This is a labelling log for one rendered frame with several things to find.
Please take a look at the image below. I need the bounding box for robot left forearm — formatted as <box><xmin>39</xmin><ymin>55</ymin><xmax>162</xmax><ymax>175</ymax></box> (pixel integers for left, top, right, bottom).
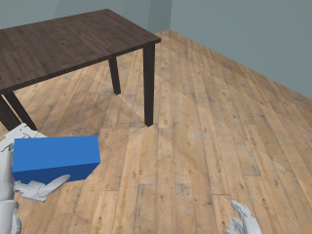
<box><xmin>0</xmin><ymin>199</ymin><xmax>21</xmax><ymax>234</ymax></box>

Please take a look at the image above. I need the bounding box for right robot hand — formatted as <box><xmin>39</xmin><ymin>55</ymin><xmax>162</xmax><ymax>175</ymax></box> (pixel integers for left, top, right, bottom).
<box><xmin>226</xmin><ymin>200</ymin><xmax>262</xmax><ymax>234</ymax></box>

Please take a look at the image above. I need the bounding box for left robot hand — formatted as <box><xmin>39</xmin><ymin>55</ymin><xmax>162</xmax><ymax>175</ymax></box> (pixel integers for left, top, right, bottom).
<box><xmin>0</xmin><ymin>123</ymin><xmax>71</xmax><ymax>203</ymax></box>

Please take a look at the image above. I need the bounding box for sponge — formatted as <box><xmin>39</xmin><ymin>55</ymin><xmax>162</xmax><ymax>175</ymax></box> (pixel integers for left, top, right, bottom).
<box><xmin>12</xmin><ymin>136</ymin><xmax>100</xmax><ymax>185</ymax></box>

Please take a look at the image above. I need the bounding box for table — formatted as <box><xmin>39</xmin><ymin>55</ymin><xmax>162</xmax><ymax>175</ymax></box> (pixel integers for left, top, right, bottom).
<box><xmin>0</xmin><ymin>9</ymin><xmax>162</xmax><ymax>132</ymax></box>

